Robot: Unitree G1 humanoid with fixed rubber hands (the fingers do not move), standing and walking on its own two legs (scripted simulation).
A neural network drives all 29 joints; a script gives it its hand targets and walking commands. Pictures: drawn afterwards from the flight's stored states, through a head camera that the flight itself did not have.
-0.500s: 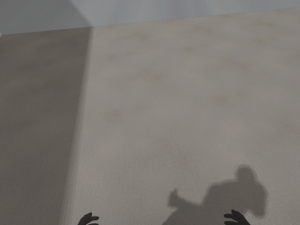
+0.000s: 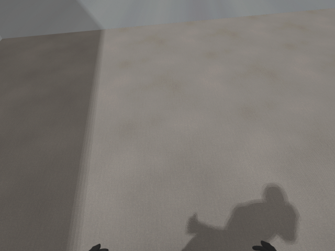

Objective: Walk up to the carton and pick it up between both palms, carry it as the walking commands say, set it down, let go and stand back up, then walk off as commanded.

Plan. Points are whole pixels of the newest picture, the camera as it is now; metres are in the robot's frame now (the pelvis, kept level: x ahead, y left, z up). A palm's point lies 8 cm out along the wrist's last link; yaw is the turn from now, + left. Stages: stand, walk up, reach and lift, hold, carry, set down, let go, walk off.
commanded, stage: stand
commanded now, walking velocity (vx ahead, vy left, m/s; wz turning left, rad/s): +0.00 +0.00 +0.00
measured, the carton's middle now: out of the picture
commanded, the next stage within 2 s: walk up in 0.02 s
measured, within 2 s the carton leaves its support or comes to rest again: neither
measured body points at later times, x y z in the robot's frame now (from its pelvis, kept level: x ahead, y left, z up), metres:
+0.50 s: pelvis -0.01 -0.04 +0.00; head +0.01 -0.06 +0.44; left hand +0.12 +0.21 -0.12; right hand +0.05 -0.32 -0.13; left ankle -0.01 +0.11 -0.67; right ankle -0.01 -0.11 -0.73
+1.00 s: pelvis +0.00 +0.02 +0.01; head +0.04 +0.03 +0.46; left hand +0.18 +0.23 -0.14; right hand -0.04 -0.26 -0.10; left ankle +0.04 +0.12 -0.73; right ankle -0.06 -0.10 -0.65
